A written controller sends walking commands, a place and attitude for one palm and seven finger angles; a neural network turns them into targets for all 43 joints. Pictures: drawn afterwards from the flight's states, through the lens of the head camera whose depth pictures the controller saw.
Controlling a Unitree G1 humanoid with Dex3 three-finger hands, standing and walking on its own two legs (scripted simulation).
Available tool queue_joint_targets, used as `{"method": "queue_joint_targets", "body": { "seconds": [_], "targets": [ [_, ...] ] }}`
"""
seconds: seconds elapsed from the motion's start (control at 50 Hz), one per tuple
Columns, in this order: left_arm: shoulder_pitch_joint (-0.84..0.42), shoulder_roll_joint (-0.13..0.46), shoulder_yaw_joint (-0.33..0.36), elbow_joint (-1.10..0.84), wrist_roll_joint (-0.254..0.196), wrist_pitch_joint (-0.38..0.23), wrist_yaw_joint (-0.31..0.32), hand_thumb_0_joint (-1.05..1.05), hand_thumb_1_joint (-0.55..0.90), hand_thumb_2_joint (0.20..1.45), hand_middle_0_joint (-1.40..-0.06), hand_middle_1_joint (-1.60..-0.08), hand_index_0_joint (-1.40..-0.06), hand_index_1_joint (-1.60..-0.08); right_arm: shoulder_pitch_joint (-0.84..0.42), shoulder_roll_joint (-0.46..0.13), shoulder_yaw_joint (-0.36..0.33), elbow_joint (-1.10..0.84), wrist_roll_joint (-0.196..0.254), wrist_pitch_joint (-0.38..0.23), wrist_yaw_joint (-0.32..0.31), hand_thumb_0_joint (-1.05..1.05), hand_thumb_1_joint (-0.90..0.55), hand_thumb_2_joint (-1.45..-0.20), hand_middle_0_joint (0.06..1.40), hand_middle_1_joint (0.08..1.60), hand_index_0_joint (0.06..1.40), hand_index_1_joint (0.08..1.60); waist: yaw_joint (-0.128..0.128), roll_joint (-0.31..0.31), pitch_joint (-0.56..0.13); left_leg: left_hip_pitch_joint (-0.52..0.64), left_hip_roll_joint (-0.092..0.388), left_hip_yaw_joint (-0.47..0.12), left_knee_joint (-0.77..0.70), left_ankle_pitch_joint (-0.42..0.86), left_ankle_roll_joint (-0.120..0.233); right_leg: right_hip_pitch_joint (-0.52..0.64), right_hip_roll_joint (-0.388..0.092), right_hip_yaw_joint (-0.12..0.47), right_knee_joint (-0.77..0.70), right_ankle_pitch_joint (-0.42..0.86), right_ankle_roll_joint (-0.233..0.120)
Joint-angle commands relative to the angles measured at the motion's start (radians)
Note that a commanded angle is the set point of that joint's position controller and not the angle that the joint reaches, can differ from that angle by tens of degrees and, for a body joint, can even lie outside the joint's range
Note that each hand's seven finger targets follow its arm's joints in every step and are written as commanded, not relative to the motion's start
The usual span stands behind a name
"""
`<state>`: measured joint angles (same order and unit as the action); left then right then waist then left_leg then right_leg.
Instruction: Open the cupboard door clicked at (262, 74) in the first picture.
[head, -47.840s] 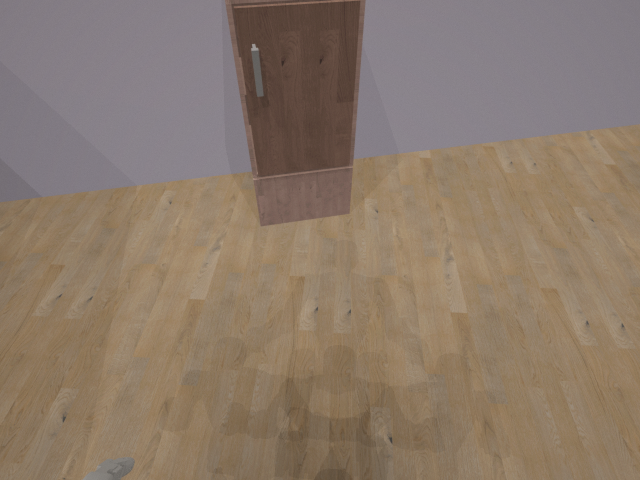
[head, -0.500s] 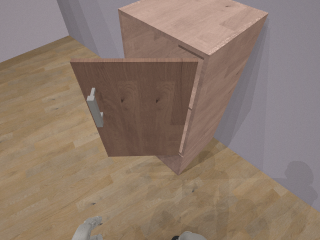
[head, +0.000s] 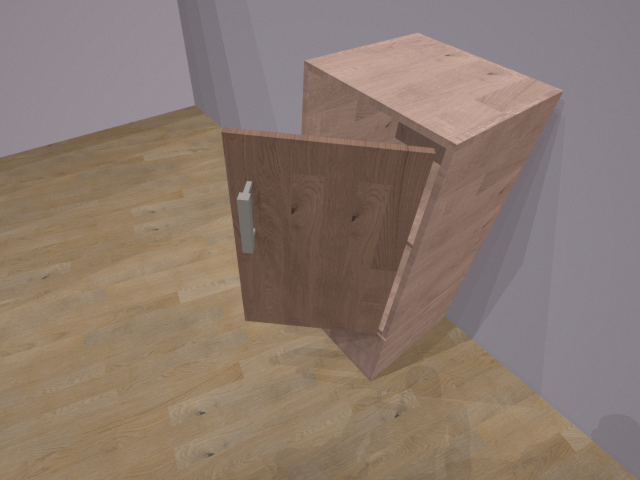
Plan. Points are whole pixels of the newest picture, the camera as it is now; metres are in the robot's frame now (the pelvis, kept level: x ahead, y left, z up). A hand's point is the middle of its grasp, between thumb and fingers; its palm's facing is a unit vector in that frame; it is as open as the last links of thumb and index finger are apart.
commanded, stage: come to a stop and stand still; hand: left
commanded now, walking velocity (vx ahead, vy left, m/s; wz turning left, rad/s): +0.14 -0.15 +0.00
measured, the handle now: (248, 217) +0.59 +0.18 -0.05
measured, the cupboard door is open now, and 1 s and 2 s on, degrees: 46 46 46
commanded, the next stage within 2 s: look again from close up in 0.70 s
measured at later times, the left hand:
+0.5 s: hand out of the picture -0.01 +0.12 -0.19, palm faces +0.01 -0.99 -0.15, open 7.3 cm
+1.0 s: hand out of the picture -0.03 +0.12 -0.18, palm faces +0.03 -0.98 -0.18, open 7.4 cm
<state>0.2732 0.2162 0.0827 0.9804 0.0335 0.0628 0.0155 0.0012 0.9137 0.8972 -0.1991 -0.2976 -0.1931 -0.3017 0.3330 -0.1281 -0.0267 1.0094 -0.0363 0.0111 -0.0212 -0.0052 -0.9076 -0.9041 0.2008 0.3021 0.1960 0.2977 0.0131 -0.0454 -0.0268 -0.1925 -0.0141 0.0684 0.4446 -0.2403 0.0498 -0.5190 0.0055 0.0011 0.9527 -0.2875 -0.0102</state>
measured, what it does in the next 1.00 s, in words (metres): steps on the spot: right foot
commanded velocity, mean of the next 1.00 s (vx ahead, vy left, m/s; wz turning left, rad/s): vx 0.01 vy -0.01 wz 0.00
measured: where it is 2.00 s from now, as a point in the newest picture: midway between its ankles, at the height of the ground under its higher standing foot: outside the picture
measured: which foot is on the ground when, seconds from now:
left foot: down 0.00-1.00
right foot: up 0.00-0.26, down 0.28-1.00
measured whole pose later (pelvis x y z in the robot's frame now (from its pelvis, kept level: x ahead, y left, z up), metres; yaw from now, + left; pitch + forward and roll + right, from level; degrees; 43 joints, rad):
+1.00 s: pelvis -0.02 -0.04 +0.00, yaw -1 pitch -2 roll +0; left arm 0.35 0.13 -0.01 1.10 0.02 -0.02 0.04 0.00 0.91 0.90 -0.20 -0.30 -0.19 -0.30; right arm 0.31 -0.13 0.01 1.13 -0.02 -0.01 -0.02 0.00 -0.91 -0.90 0.20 0.30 0.20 0.30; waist 0.00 0.00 0.00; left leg -0.21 0.00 0.04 0.45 -0.21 0.02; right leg -0.16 0.01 -0.06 0.46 -0.26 -0.04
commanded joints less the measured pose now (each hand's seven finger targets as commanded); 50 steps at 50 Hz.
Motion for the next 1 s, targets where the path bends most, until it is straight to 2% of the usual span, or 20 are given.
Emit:
{"method": "queue_joint_targets", "body": {
  "seconds": [0.0, 0.06, 0.1, 0.14, 0.2, 0.22, 0.24, 0.26, 0.28, 0.3, 0.32, 0.34, 0.36, 0.38, 0.42, 0.44, 0.46, 0.52, 0.6, 0.98],
  "targets": [
    [0.036, -0.005, -0.016, -0.039, -0.002, -0.045, -0.02, 0.0, 0.9, 0.9, -0.2, -0.3, -0.2, -0.3, 0.022, -0.143, -0.016, -0.044, 0.009, -0.042, -0.012, 0.0, -0.9, -0.9, 0.2, 0.3, 0.2, 0.3, -0.01, 0.1, 0.119, -0.028, 0.241, -0.245, -0.297, -0.232, 0.106, -0.106, -0.012, 0.003, 0.18, 0.01, 0.007],
    [-0.002, 0.002, -0.022, -0.048, -0.003, -0.056, -0.021, 0.0, 0.9, 0.9, -0.2, -0.3, -0.2, -0.3, 0.114, -0.132, -0.016, -0.008, 0.006, -0.049, -0.017, 0.0, -0.9, -0.9, 0.2, 0.3, 0.2, 0.3, -0.057, 0.123, 0.096, 0.1, 0.276, -0.275, -0.279, -0.171, 0.129, -0.147, -0.044, -0.008, 0.084, -0.039, 0.008],
    [-0.019, -0.01, -0.032, -0.051, -0.004, -0.059, -0.02, 0.0, 0.9, 0.9, -0.2, -0.3, -0.2, -0.3, 0.139, -0.135, -0.016, 0.01, 0.002, -0.05, -0.017, 0.0, -0.9, -0.9, 0.2, 0.3, 0.2, 0.3, -0.07, 0.136, 0.098, 0.112, 0.292, -0.281, -0.272, -0.105, 0.139, -0.103, -0.063, -0.018, -0.037, -0.082, 0.008],
    [-0.02, -0.026, -0.044, -0.039, -0.006, -0.062, -0.018, 0.0, 0.9, 0.9, -0.2, -0.3, -0.2, -0.3, 0.135, -0.132, -0.013, 0.022, 0.001, -0.047, -0.017, 0.0, -0.9, -0.9, 0.2, 0.3, 0.2, 0.3, -0.074, 0.144, 0.087, 0.091, 0.283, -0.262, -0.252, -0.032, 0.138, -0.001, -0.054, -0.035, -0.185, -0.136, 0.006],
    [0.081, -0.06, -0.054, 0.012, -0.014, -0.073, -0.011, 0.0, 0.9, 0.9, -0.2, -0.3, -0.2, -0.3, 0.111, -0.137, -0.009, 0.037, 0.006, -0.037, -0.017, 0.0, -0.9, -0.9, 0.2, 0.3, 0.2, 0.3, -0.032, 0.141, 0.038, 0.009, 0.247, -0.221, -0.17, 0.006, 0.11, 0.223, -0.022, -0.053, -0.421, -0.101, 0.001],
    [0.234, 0.016, -0.066, 0.126, -0.005, -0.087, 0.034, 0.0, 0.9, 0.9, -0.2, -0.3, -0.2, -0.3, -0.109, -0.224, -0.026, -0.023, 0.026, -0.042, 0.0, 0.0, -0.9, -0.9, 0.2, 0.3, 0.2, 0.3, 0.078, 0.089, 0.118, -0.193, 0.202, -0.067, 0.025, -0.035, 0.027, 0.302, -0.09, 0.021, -0.468, 0.095, -0.015],
    [0.313, 0.065, -0.052, 0.122, 0.003, -0.111, 0.036, 0.0, 0.9, 0.9, -0.2, -0.3, -0.2, -0.3, -0.13, -0.138, -0.002, -0.065, 0.025, -0.052, 0.013, 0.0, -0.9, -0.9, 0.2, 0.3, 0.2, 0.3, 0.09, -0.087, 0.111, -0.244, 0.08, -0.035, 0.204, -0.041, -0.024, 0.388, -0.157, 0.136, -0.646, 0.348, -0.013],
    [0.235, 0.062, -0.064, 0.093, -0.004, -0.119, 0.032, 0.0, 0.9, 0.9, -0.2, -0.3, -0.2, -0.3, -0.015, -0.046, 0.011, -0.06, 0.017, -0.048, 0.011, 0.0, -0.9, -0.9, 0.2, 0.3, 0.2, 0.3, -0.015, -0.204, 0.063, -0.239, 0.051, -0.029, 0.281, -0.195, -0.049, 0.359, -0.281, 0.216, -0.64, 0.452, -0.075],
    [0.186, 0.044, -0.079, 0.074, -0.007, -0.125, 0.031, 0.0, 0.9, 0.9, -0.2, -0.3, -0.2, -0.3, 0.012, -0.038, 0.012, -0.036, 0.014, -0.035, 0.017, 0.0, -0.9, -0.9, 0.2, 0.3, 0.2, 0.3, -0.021, -0.13, -0.004, -0.191, 0.046, -0.022, 0.324, -0.216, -0.051, 0.35, -0.271, 0.186, -0.638, 0.4, -0.107],
    [0.144, 0.062, -0.077, 0.055, -0.004, -0.12, 0.029, 0.0, 0.9, 0.9, -0.2, -0.3, -0.2, -0.3, 0.02, -0.03, 0.008, -0.033, 0.019, -0.03, 0.023, 0.0, -0.9, -0.9, 0.2, 0.3, 0.2, 0.3, -0.039, -0.027, -0.022, -0.149, 0.022, 0.001, 0.307, -0.188, -0.056, 0.345, -0.23, 0.12, -0.633, 0.339, -0.112],
    [0.138, 0.048, -0.059, 0.066, -0.009, -0.125, 0.038, 0.0, 0.9, 0.9, -0.2, -0.3, -0.2, -0.3, 0.016, -0.036, 0.012, -0.017, 0.018, -0.033, 0.02, 0.0, -0.9, -0.9, 0.2, 0.3, 0.2, 0.3, -0.035, -0.151, -0.058, -0.143, 0.025, -0.015, 0.267, -0.16, -0.055, 0.388, -0.2, 0.133, -0.586, 0.442, -0.116],
    [0.124, 0.044, -0.058, 0.072, -0.014, -0.125, 0.045, 0.0, 0.9, 0.9, -0.2, -0.3, -0.2, -0.3, 0.022, -0.045, 0.007, -0.006, 0.019, -0.034, 0.017, 0.0, -0.9, -0.9, 0.2, 0.3, 0.2, 0.3, -0.04, -0.187, -0.054, -0.138, 0.032, -0.009, 0.248, -0.118, -0.045, 0.392, -0.187, 0.105, -0.568, 0.454, -0.114],
    [0.092, 0.024, -0.066, 0.07, -0.019, -0.12, 0.046, 0.0, 0.9, 0.9, -0.2, -0.3, -0.2, -0.3, 0.037, -0.049, 0.01, 0.002, 0.02, -0.035, 0.012, 0.0, -0.9, -0.9, 0.2, 0.3, 0.2, 0.3, -0.054, -0.172, -0.013, -0.086, 0.046, -0.015, 0.185, -0.089, -0.041, 0.326, -0.197, 0.097, -0.566, 0.359, -0.108],
    [0.074, 0.012, -0.07, 0.07, -0.02, -0.113, 0.044, 0.0, 0.9, 0.9, -0.2, -0.3, -0.2, -0.3, 0.051, -0.042, 0.014, 0.022, 0.021, -0.036, 0.007, 0.0, -0.9, -0.9, 0.2, 0.3, 0.2, 0.3, -0.059, -0.054, 0.014, -0.007, 0.047, -0.027, 0.101, -0.033, -0.044, 0.247, -0.179, 0.106, -0.561, 0.211, -0.094],
    [0.083, -0.003, -0.07, 0.064, -0.019, -0.098, 0.04, 0.0, 0.9, 0.9, -0.2, -0.3, -0.2, -0.3, 0.051, -0.069, 0.015, 0.033, 0.016, -0.042, 0.002, 0.0, -0.9, -0.9, 0.2, 0.3, 0.2, 0.3, -0.04, 0.175, 0.107, -0.035, 0.113, -0.129, 0.0, 0.062, -0.019, 0.185, -0.091, 0.066, -0.508, 0.007, -0.057],
    [0.105, -0.006, -0.069, 0.069, -0.012, -0.091, 0.039, 0.0, 0.9, 0.9, -0.2, -0.3, -0.2, -0.3, 0.043, -0.083, 0.015, 0.03, 0.016, -0.042, 0.0, 0.0, -0.9, -0.9, 0.2, 0.3, 0.2, 0.3, -0.025, 0.216, 0.14, -0.098, 0.152, -0.172, -0.035, 0.057, 0.006, 0.215, -0.069, 0.034, -0.504, -0.021, -0.046],
    [0.127, -0.01, -0.071, 0.079, -0.012, -0.092, 0.035, 0.0, 0.9, 0.9, -0.2, -0.3, -0.2, -0.3, 0.016, -0.084, 0.018, 0.028, 0.018, -0.042, -0.004, 0.0, -0.9, -0.9, 0.2, 0.3, 0.2, 0.3, -0.008, 0.221, 0.159, -0.132, 0.149, -0.181, -0.058, 0.055, 0.015, 0.245, -0.068, 0.03, -0.506, 0.028, -0.041],
    [0.143, -0.007, -0.075, 0.097, -0.015, -0.098, 0.03, 0.0, 0.9, 0.9, -0.2, -0.3, -0.2, -0.3, 0.011, -0.081, 0.019, 0.028, 0.023, -0.043, -0.01, 0.0, -0.9, -0.9, 0.2, 0.3, 0.2, 0.3, -0.011, 0.067, 0.141, -0.11, 0.112, -0.13, -0.022, 0.076, -0.004, 0.271, -0.092, 0.062, -0.538, 0.117, -0.044],
    [0.131, 0.0, -0.076, 0.095, -0.018, -0.101, 0.029, 0.0, 0.9, 0.9, -0.2, -0.3, -0.2, -0.3, 0.023, -0.09, 0.021, 0.048, 0.023, -0.045, -0.014, 0.0, -0.9, -0.9, 0.2, 0.3, 0.2, 0.3, -0.022, 0.029, 0.091, -0.046, 0.11, -0.117, -0.022, 0.129, -0.011, 0.291, -0.103, 0.064, -0.549, 0.178, -0.041],
    [0.149, 0.005, -0.076, 0.094, -0.02, -0.099, 0.028, 0.0, 0.9, 0.9, -0.2, -0.3, -0.2, -0.3, 0.023, -0.087, 0.028, 0.091, 0.026, -0.036, -0.008, 0.0, -0.9, -0.9, 0.2, 0.3, 0.2, 0.3, -0.016, 0.029, 0.108, -0.057, 0.096, -0.118, -0.083, 0.04, -0.021, 0.301, -0.115, 0.073, -0.624, 0.057, -0.04]
  ]
}}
